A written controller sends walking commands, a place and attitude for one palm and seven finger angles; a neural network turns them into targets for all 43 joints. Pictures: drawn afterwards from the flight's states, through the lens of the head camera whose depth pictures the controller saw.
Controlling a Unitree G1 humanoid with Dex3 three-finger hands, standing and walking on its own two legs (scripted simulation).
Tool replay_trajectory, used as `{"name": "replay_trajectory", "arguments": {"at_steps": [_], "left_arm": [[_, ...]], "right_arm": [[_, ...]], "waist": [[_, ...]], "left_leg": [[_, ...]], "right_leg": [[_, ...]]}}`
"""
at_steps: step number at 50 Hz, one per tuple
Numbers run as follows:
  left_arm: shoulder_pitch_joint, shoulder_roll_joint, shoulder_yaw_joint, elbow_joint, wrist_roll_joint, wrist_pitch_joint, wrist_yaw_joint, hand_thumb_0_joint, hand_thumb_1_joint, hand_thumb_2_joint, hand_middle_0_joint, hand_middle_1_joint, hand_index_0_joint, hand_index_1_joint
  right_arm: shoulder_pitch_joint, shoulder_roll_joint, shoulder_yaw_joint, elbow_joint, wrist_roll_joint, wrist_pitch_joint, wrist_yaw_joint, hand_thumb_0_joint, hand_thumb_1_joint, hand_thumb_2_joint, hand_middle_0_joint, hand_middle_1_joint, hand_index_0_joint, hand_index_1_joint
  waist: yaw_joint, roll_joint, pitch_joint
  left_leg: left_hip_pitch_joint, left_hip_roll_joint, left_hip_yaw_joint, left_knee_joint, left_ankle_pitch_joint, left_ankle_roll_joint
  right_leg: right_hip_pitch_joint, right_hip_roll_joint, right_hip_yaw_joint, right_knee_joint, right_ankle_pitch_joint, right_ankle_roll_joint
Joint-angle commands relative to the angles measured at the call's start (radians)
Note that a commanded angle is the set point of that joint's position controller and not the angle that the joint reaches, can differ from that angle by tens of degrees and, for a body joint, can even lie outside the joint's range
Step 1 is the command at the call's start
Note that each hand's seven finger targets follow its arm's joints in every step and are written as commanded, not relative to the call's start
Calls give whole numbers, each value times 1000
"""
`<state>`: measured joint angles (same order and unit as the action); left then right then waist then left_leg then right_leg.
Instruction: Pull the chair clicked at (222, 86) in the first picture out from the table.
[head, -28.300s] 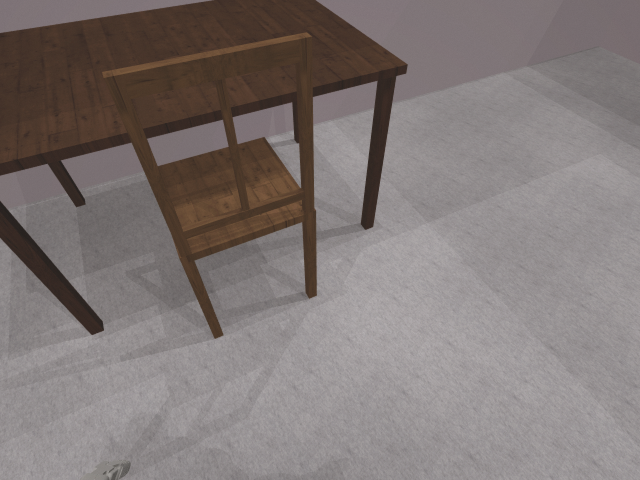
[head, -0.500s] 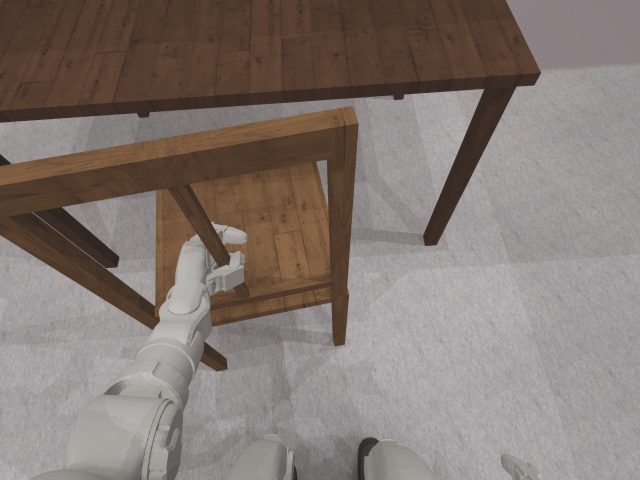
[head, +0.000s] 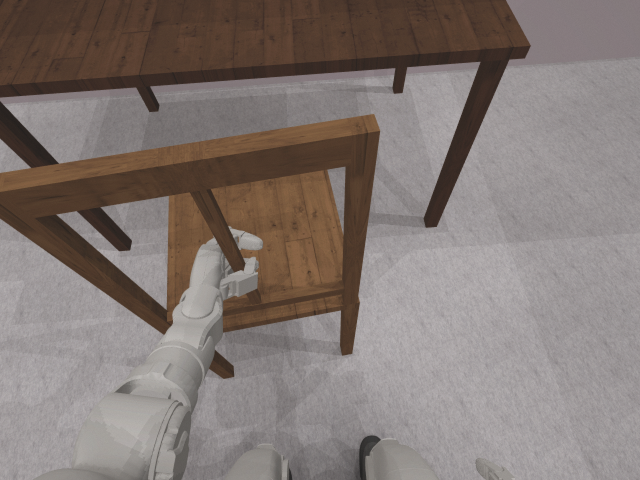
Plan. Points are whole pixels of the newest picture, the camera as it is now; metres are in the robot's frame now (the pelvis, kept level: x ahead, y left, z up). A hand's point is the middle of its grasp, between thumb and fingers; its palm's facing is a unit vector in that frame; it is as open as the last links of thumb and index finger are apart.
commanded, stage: step backward, pulling the chair out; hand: left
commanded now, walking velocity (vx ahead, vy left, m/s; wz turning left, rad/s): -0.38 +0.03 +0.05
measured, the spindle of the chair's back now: (234, 257) +0.41 +0.13 -0.05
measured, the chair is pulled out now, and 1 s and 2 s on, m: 0.24 0.48 0.65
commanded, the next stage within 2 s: stop walking, hand still on the chair in 1.10 s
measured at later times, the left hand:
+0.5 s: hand (244, 351) +0.27 +0.10 -0.06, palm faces +0.00 -0.98 -0.17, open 5.0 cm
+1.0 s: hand (238, 463) +0.15 +0.10 -0.05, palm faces +0.00 -0.98 -0.18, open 5.0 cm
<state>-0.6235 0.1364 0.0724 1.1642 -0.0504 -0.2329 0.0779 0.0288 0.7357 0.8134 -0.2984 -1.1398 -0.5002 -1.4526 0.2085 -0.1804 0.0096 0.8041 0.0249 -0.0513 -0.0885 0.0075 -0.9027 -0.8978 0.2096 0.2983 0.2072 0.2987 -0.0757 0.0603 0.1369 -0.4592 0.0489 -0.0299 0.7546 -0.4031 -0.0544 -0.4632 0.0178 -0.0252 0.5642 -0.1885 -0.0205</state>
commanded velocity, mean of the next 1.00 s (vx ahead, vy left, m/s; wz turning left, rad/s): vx -0.37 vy -0.03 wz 0.02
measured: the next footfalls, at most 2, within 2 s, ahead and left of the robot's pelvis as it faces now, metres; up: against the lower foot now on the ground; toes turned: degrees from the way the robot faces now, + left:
right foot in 0.28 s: +0.00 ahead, -0.11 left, +0.00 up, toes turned +1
left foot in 0.58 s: -0.14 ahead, +0.14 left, +0.00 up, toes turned +2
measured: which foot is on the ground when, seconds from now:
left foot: down 0.00-0.36, up 0.38-0.56, down 0.58-0.84, up 0.86-1.00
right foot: down 0.00-0.16, up 0.18-0.26, down 0.28-0.64, up 0.66-0.74, down 0.76-1.00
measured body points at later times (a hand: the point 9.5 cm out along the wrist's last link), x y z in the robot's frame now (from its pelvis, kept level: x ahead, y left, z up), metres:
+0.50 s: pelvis -0.12 -0.01 +0.00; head -0.01 -0.03 +0.44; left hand +0.27 +0.16 -0.04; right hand -0.04 -0.28 -0.14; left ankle -0.12 +0.14 -0.70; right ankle -0.04 -0.11 -0.73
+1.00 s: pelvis -0.24 -0.01 +0.00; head -0.14 -0.03 +0.44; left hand +0.14 +0.15 -0.04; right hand -0.16 -0.27 -0.15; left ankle -0.25 +0.13 -0.71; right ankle -0.14 -0.11 -0.73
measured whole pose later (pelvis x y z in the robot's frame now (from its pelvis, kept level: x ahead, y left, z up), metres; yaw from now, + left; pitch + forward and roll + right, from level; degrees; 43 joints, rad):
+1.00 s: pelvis -0.24 -0.01 +0.00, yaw +2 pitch +4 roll +1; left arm -0.65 0.14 0.07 1.16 -0.05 -0.20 0.09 0.03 0.73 0.80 -0.28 -1.16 -0.50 -1.45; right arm 0.20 -0.26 0.00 0.82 0.03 -0.10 -0.11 0.01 -0.90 -0.90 0.21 0.30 0.21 0.30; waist -0.09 0.04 0.15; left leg -0.44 -0.01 -0.05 0.78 -0.48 -0.05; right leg -0.49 0.00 -0.01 0.54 -0.12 -0.03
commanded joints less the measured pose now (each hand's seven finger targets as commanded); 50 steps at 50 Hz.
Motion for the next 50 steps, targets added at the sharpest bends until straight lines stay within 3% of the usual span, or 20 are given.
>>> {"name": "replay_trajectory", "arguments": {"at_steps": [1, 4, 8, 10, 13, 16, 18, 20, 25, 28, 32, 34, 37, 39, 40, 41, 42, 43, 45, 50], "left_arm": [[-334, 214, 12, -195, 38, -37, 23, 0, 900, 900, -500, -1450, -500, -1450], [-328, 186, -6, -212, 20, -34, 25, 0, 900, 900, -500, -1450, -500, -1450], [-375, 113, -61, -294, 22, -60, 9, 0, 900, 900, -500, -1450, -500, -1450], [-383, 139, -29, -307, 24, -63, 11, 0, 900, 900, -500, -1450, -500, -1450], [-389, 125, -38, -256, 42, -75, 8, 0, 900, 900, -500, -1450, -500, -1450], [-380, 178, -21, -248, 43, -83, 6, 0, 900, 900, -500, -1450, -500, -1450], [-349, 248, 14, -243, 36, -80, 14, 0, 900, 900, -500, -1450, -500, -1450], [-297, 269, 23, -203, 27, -41, 16, 0, 900, 900, -500, -1450, -500, -1450], [-298, 246, 18, -217, 23, 0, 28, 0, 900, 900, -500, -1450, -500, -1450], [-323, 181, -33, -257, 9, -3, 21, 0, 900, 900, -500, -1450, -500, -1450], [-398, 107, -84, -336, 16, -38, 6, 0, 900, 900, -500, -1450, -500, -1450], [-416, 105, -61, -301, 20, -46, 7, 0, 900, 900, -500, -1450, -500, -1450], [-447, 110, -55, -246, 38, -74, 4, 0, 900, 900, -500, -1450, -500, -1450], [-426, 141, -45, -236, 45, -87, 3, 0, 900, 900, -500, -1450, -500, -1450], [-419, 197, -11, -222, 35, -87, 8, 0, 900, 900, -500, -1450, -500, -1450], [-397, 234, 6, -209, 34, -82, 12, 0, 900, 900, -500, -1450, -500, -1450], [-361, 245, 8, -185, 30, -71, 11, 0, 900, 900, -500, -1450, -500, -1450], [-332, 245, 9, -166, 29, -54, 13, 0, 900, 900, -500, -1450, -500, -1450], [-347, 229, 3, -197, 28, -34, 19, 0, 900, 900, -500, -1450, -500, -1450], [-298, 210, -7, -189, 7, -10, 29, 0, 900, 900, -500, -1450, -500, -1450]], "right_arm": [[48, -184, -53, -56, -1, -66, -44, 0, -900, -900, 200, 300, 200, 300], [72, -204, -53, -49, 4, -72, -56, 0, -900, -900, 200, 300, 200, 300], [44, -200, -63, -103, -22, -50, -46, 0, -900, -900, 200, 300, 200, 300], [58, -193, -72, -107, -33, -45, -32, 0, -900, -900, 200, 300, 200, 300], [116, -204, -85, -76, -28, -55, -3, 0, -900, -900, 200, 300, 200, 300], [124, -211, -91, -67, -7, -61, -2, 0, -900, -900, 200, 300, 200, 300], [107, -197, -92, -94, 14, -63, -21, 0, -900, -900, 200, 300, 200, 300], [43, -205, -81, -106, 14, -68, -27, 0, -900, -900, 200, 300, 200, 300], [66, -215, -59, -70, 5, -69, -48, 0, -900, -900, 200, 300, 200, 300], [93, -228, -62, -79, 8, -58, -60, 0, -900, -900, 200, 300, 200, 300], [60, -204, -66, -122, -18, -41, -50, 0, -900, -900, 200, 300, 200, 300], [78, -197, -72, -111, -28, -41, -35, 0, -900, -900, 200, 300, 200, 300], [113, -201, -81, -64, -28, -55, -15, 0, -900, -900, 200, 300, 200, 300], [122, -205, -83, -52, -18, -59, -8, 0, -900, -900, 200, 300, 200, 300], [124, -209, -90, -43, -2, -58, -18, 0, -900, -900, 200, 300, 200, 300], [118, -200, -92, -59, 10, -60, -26, 0, -900, -900, 200, 300, 200, 300], [87, -199, -88, -78, 18, -69, -26, 0, -900, -900, 200, 300, 200, 300], [46, -196, -80, -86, 16, -78, -28, 0, -900, -900, 200, 300, 200, 300], [41, -198, -63, -60, 2, -84, -33, 0, -900, -900, 200, 300, 200, 300], [73, -211, -48, -53, 13, -78, -50, 0, -900, -900, 200, 300, 200, 300]], "waist": [[30, -147, -547], [8, -198, -569], [17, 183, -534], [21, 178, -504], [-1, 102, -512], [2, 67, -540], [4, -153, -598], [46, -142, -536], [25, -125, -557], [2, -147, -583], [18, 191, -547], [25, 155, -493], [4, 83, -492], [2, 91, -523], [3, -27, -564], [5, -140, -583], [27, -210, -570], [55, -189, -537], [43, -99, -535], [33, -195, -550]], "left_leg": [[32, -17, -61, 44, -83, 1], [138, 6, -17, -211, 144, 17], [205, 208, -205, -327, 615, 126], [286, 265, -257, -308, 742, 178], [453, 223, -189, -147, 1052, 147], [299, 141, -89, -110, 815, 77], [95, 4, 4, 25, 164, 4], [8, -41, -68, 176, -136, 0], [85, -30, -41, -67, -31, 0], [213, 30, -11, -302, 294, 28], [286, 201, -142, -333, 685, 110], [345, 247, -169, -290, 813, 148], [476, 224, -137, -153, 1055, 130], [408, 174, -74, -106, 951, 86], [298, 131, -37, -75, 768, 51], [145, 49, 17, 6, 329, 7], [58, -21, -14, 112, -67, -4], [16, -36, -57, 202, -167, -3], [34, -30, -77, 176, -135, 2], [178, -37, 11, -143, -21, 9]], "right_leg": [[360, -321, 178, -76, 630, -99], [337, -234, 102, -36, 528, -23], [180, -50, 31, 178, 1, 52], [84, -27, 52, 259, -229, 39], [96, -29, 66, 40, 3, 31], [259, -79, 99, -67, 403, 27], [427, -260, 240, -84, 750, -40], [366, -359, 296, -126, 611, -121], [435, -318, 188, -80, 741, -86], [366, -210, 102, -46, 554, 2], [191, -64, 36, 149, 41, 48], [93, -42, 48, 190, -168, 33], [89, -42, 61, 35, 38, 30], [183, -68, 86, -51, 326, 28], [299, -112, 118, -67, 562, 20], [395, -221, 210, -68, 707, -24], [391, -319, 297, -117, 711, -77], [339, -370, 328, -143, 552, -116], [344, -361, 284, -129, 538, -135], [359, -281, 178, -150, 409, -55]]}}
